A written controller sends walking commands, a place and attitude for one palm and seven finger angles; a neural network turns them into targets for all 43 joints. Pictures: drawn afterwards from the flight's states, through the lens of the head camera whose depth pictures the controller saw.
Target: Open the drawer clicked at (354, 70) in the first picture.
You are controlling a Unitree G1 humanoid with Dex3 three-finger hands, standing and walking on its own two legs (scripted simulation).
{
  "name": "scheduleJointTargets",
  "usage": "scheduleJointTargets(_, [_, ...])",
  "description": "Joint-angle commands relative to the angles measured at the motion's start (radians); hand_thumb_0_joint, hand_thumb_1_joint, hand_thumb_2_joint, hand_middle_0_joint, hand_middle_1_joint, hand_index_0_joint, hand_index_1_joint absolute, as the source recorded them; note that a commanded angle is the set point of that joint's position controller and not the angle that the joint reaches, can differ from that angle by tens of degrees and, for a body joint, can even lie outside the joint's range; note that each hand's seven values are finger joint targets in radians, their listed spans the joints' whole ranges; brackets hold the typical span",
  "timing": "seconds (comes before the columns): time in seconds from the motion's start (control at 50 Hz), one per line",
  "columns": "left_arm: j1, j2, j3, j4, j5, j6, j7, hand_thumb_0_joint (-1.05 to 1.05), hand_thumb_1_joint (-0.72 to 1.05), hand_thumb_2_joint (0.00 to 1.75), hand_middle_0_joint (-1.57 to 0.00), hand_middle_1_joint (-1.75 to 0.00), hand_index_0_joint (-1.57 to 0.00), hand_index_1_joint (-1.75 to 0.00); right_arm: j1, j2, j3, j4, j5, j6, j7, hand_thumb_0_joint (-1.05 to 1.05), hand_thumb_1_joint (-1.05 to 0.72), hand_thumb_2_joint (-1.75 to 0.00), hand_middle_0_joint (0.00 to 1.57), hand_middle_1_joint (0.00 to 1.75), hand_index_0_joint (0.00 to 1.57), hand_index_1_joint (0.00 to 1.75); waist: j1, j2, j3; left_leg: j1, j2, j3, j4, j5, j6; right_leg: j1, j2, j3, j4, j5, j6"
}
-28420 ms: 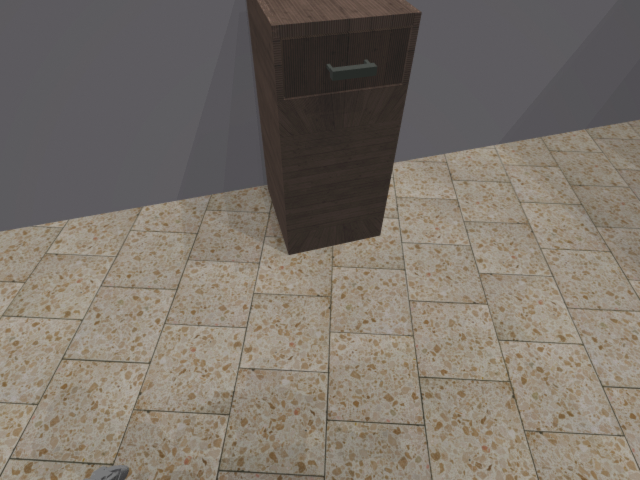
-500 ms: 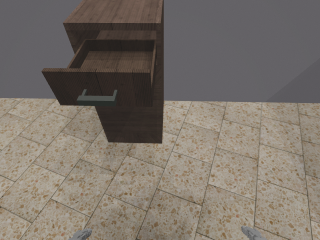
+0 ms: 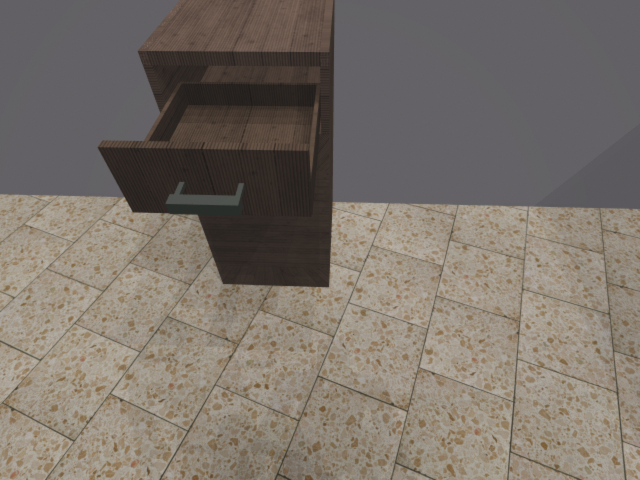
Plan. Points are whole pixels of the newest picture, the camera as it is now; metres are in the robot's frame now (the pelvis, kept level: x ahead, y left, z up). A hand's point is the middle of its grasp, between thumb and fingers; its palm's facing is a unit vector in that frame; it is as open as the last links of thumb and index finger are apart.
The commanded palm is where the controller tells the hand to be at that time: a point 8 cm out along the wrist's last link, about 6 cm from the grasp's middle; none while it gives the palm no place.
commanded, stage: let the arm hang, fingers relaxed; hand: left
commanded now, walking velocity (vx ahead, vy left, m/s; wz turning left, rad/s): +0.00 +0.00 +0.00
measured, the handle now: (208, 196) +0.57 +0.23 +0.00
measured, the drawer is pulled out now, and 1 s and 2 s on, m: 0.30 0.30 0.30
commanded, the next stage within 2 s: look to check the result in 0.36 s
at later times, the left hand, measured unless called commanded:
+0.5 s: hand out of the picture +0.01 +0.17 -0.17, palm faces +0.03 -0.98 -0.21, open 7.4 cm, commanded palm none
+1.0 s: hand out of the picture +0.03 +0.17 -0.17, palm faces +0.03 -0.98 -0.22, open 7.4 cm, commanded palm none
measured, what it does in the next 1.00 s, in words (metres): stands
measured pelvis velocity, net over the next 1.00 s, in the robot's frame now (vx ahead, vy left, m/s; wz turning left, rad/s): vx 0.01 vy -0.01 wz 0.00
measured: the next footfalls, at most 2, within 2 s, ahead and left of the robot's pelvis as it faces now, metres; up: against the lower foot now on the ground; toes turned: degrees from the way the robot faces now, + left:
none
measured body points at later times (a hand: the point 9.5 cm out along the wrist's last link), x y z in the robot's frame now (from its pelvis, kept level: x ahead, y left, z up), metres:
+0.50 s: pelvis +0.00 +0.00 +0.00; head +0.02 -0.01 +0.45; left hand +0.01 +0.22 -0.16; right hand -0.02 -0.21 -0.17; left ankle +0.04 +0.13 -0.74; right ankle +0.00 -0.10 -0.74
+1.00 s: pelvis +0.01 -0.01 +0.00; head +0.04 -0.03 +0.45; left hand +0.03 +0.22 -0.15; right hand +0.02 -0.23 -0.17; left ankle +0.04 +0.13 -0.74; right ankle +0.00 -0.10 -0.74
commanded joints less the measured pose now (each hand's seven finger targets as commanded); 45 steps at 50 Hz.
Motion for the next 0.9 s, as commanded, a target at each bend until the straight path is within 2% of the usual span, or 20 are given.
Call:
scheduleJointTargets(0.0, [0.044, 0.108, 0.017, -0.031, 0.002, -0.006, 0.011, 0.0, 0.9, 0.9, -0.2, -0.3, -0.2, -0.3, 0.068, -0.075, -0.023, -0.025, -0.004, -0.011, -0.005, 0.0, -0.9, -0.9, 0.2, 0.3, 0.2, 0.3, 0.006, -0.03, 0.042, 0.003, 0.068, -0.074, -0.083, -0.054, 0.034, -0.099, -0.112, 0.103, -0.112, -0.086, -0.018])
scheduleJointTargets(0.1, [0.036, 0.099, 0.024, -0.039, 0.003, -0.007, 0.011, 0.0, 0.9, 0.9, -0.2, -0.3, -0.2, -0.3, 0.072, -0.061, -0.027, -0.025, -0.006, -0.012, -0.005, 0.0, -0.9, -0.9, 0.2, 0.3, 0.2, 0.3, 0.006, -0.029, 0.048, -0.005, 0.064, -0.071, -0.076, -0.066, 0.034, -0.114, -0.113, 0.11, -0.108, -0.097, -0.019])
scheduleJointTargets(0.18, [0.029, 0.095, 0.026, -0.046, 0.004, -0.008, 0.012, 0.0, 0.9, 0.9, -0.2, -0.3, -0.2, -0.3, 0.078, -0.051, -0.029, -0.024, -0.006, -0.012, -0.006, 0.0, -0.9, -0.9, 0.2, 0.3, 0.2, 0.3, 0.001, 0.002, 0.045, -0.006, 0.066, -0.072, -0.074, -0.066, 0.033, -0.117, -0.112, 0.114, -0.106, -0.09, -0.021])
scheduleJointTargets(0.24, [0.024, 0.094, 0.028, -0.046, 0.003, -0.009, 0.01, 0.0, 0.9, 0.9, -0.2, -0.3, -0.2, -0.3, 0.079, -0.054, -0.03, -0.027, -0.005, -0.015, -0.007, 0.0, -0.9, -0.9, 0.2, 0.3, 0.2, 0.3, 0.002, -0.022, 0.043, -0.002, 0.068, -0.073, -0.075, -0.046, 0.033, -0.115, -0.112, 0.108, -0.096, -0.066, -0.019])
scheduleJointTargets(0.28, [0.025, 0.091, 0.027, -0.047, 0.004, -0.008, 0.011, 0.0, 0.9, 0.9, -0.2, -0.3, -0.2, -0.3, 0.08, -0.053, -0.031, -0.027, -0.005, -0.013, -0.006, 0.0, -0.9, -0.9, 0.2, 0.3, 0.2, 0.3, 0.001, -0.007, 0.044, -0.004, 0.069, -0.074, -0.078, -0.064, 0.033, -0.119, -0.111, 0.109, -0.098, -0.078, -0.019])
scheduleJointTargets(0.36, [0.028, 0.088, 0.03, -0.044, 0.004, -0.012, 0.012, 0.0, 0.9, 0.9, -0.2, -0.3, -0.2, -0.3, 0.08, -0.057, -0.031, -0.029, -0.003, -0.018, -0.009, 0.0, -0.9, -0.9, 0.2, 0.3, 0.2, 0.3, 0.001, -0.001, 0.008, 0.021, 0.078, -0.078, -0.073, -0.011, 0.035, -0.094, -0.109, 0.104, -0.083, -0.018, -0.019])
scheduleJointTargets(0.48, [0.028, 0.09, 0.03, -0.038, 0.004, -0.014, 0.012, 0.0, 0.9, 0.9, -0.2, -0.3, -0.2, -0.3, 0.076, -0.059, -0.033, -0.027, -0.002, -0.018, -0.009, 0.0, -0.9, -0.9, 0.2, 0.3, 0.2, 0.3, -0.002, -0.029, 0.004, 0.033, 0.073, -0.07, -0.068, 0.002, 0.032, -0.091, -0.114, 0.107, -0.092, -0.015, -0.017])
scheduleJointTargets(0.54, [0.032, 0.089, 0.029, -0.035, 0.002, -0.016, 0.013, 0.0, 0.9, 0.9, -0.2, -0.3, -0.2, -0.3, 0.067, -0.066, -0.032, -0.025, -0.002, -0.018, -0.01, 0.0, -0.9, -0.9, 0.2, 0.3, 0.2, 0.3, -0.001, -0.011, 0.0, 0.049, 0.074, -0.068, -0.064, 0.018, 0.031, -0.092, -0.118, 0.107, -0.096, -0.001, -0.017])
scheduleJointTargets(0.62, [0.022, 0.093, 0.029, -0.034, 0.003, -0.017, 0.014, 0.0, 0.9, 0.9, -0.2, -0.3, -0.2, -0.3, 0.059, -0.069, -0.032, -0.025, -0.002, -0.016, -0.01, 0.0, -0.9, -0.9, 0.2, 0.3, 0.2, 0.3, -0.004, -0.024, 0.014, 0.046, 0.075, -0.068, -0.067, 0.015, 0.028, -0.092, -0.116, 0.111, -0.101, -0.003, -0.017])
scheduleJointTargets(0.7, [0.021, 0.094, 0.029, -0.031, 0.003, -0.017, 0.013, 0.0, 0.9, 0.9, -0.2, -0.3, -0.2, -0.3, 0.048, -0.071, -0.031, -0.024, -0.001, -0.017, -0.01, 0.0, -0.9, -0.9, 0.2, 0.3, 0.2, 0.3, -0.002, -0.011, 0.01, 0.054, 0.076, -0.064, -0.063, 0.03, 0.028, -0.088, -0.119, 0.113, -0.101, 0.017, -0.017])
scheduleJointTargets(0.88, [0.001, 0.107, 0.031, -0.036, 0.003, -0.02, 0.014, 0.0, 0.9, 0.9, -0.2, -0.3, -0.2, -0.3, 0.029, -0.085, -0.033, -0.024, -0.001, -0.019, -0.01, 0.0, -0.9, -0.9, 0.2, 0.3, 0.2, 0.3, -0.003, -0.029, -0.007, 0.065, 0.08, -0.062, -0.057, 0.071, 0.024, -0.06, -0.123, 0.105, -0.096, 0.083, -0.015])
